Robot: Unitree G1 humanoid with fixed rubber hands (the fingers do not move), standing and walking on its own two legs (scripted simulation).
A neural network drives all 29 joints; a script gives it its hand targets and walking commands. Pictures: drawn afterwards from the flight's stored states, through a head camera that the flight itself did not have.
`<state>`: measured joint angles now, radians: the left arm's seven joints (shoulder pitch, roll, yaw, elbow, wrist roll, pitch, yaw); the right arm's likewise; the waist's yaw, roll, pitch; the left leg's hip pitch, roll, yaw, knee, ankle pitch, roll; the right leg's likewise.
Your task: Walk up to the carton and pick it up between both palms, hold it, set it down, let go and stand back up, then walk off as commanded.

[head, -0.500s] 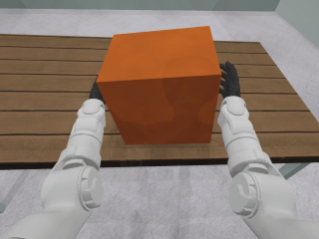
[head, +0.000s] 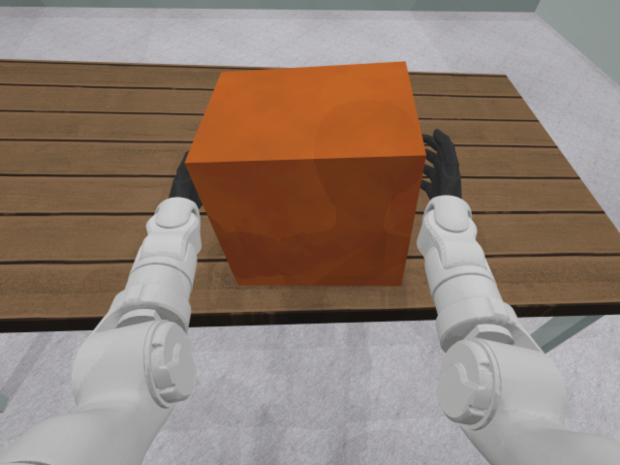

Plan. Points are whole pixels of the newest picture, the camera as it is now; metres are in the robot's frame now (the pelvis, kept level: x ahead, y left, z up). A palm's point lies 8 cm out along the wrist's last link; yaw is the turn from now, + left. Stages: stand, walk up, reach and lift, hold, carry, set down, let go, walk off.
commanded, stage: set down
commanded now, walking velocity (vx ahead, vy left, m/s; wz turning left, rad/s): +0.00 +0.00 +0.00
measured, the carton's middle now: (314, 183) +0.48 -0.01 +0.08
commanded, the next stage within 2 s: none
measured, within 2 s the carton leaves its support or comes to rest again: rests again in 1.80 s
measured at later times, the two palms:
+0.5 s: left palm (190, 205) +0.44 +0.16 +0.06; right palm (437, 203) +0.42 -0.17 +0.10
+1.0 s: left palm (192, 212) +0.45 +0.17 +0.04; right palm (428, 216) +0.42 -0.17 +0.07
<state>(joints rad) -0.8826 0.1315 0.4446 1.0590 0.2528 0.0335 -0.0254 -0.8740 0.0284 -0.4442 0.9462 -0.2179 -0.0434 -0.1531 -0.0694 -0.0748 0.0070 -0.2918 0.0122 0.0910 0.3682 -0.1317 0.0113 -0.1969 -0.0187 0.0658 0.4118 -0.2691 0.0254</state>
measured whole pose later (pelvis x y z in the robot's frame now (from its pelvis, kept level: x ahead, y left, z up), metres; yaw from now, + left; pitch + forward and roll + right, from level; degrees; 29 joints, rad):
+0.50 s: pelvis +0.00 +0.00 +0.00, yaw +0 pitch +7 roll +0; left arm -0.92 0.14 0.46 1.16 0.24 -0.07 -0.03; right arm -0.87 0.05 -0.53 0.95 -0.29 -0.06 -0.13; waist -0.07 -0.07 -0.02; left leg -0.38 0.01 0.09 0.37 -0.12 0.01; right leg -0.28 -0.02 0.07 0.41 -0.26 0.03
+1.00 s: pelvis +0.00 +0.00 +0.00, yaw +0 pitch +12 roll +0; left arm -0.92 0.14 0.47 1.20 0.23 -0.17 -0.02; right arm -0.84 0.06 -0.53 0.95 -0.29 -0.14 -0.13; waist -0.07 -0.07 -0.03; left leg -0.46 0.02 0.09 0.37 -0.11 0.01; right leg -0.36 -0.02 0.07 0.41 -0.25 0.03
